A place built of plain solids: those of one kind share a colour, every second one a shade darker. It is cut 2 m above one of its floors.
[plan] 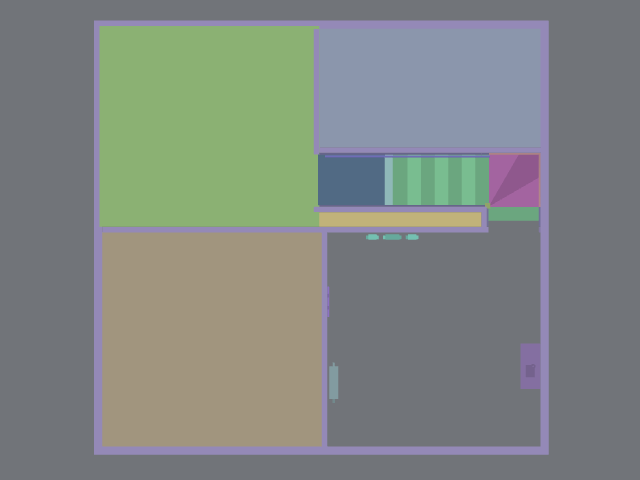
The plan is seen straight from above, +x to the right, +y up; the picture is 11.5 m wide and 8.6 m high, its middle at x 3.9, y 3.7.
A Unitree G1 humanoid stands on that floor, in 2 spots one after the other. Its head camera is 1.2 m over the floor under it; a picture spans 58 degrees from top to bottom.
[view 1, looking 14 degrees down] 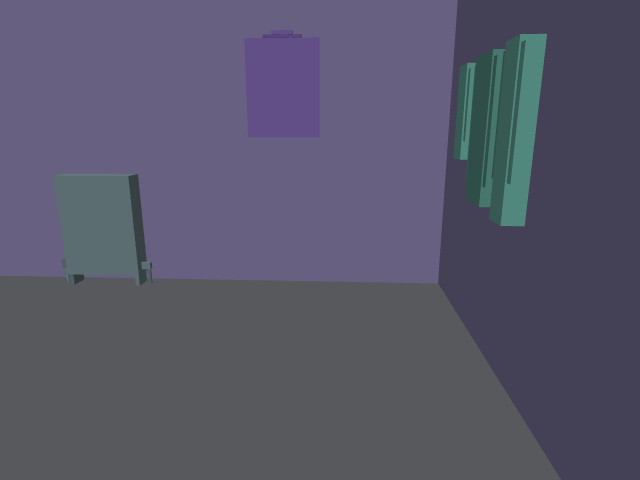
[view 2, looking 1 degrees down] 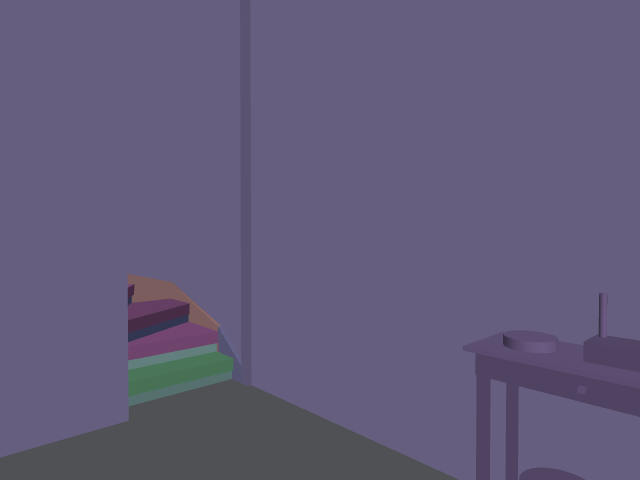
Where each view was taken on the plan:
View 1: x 7.42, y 3.05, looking -177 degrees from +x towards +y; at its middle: wall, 3.50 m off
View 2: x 5.94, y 1.00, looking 47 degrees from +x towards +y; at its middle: wall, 2.80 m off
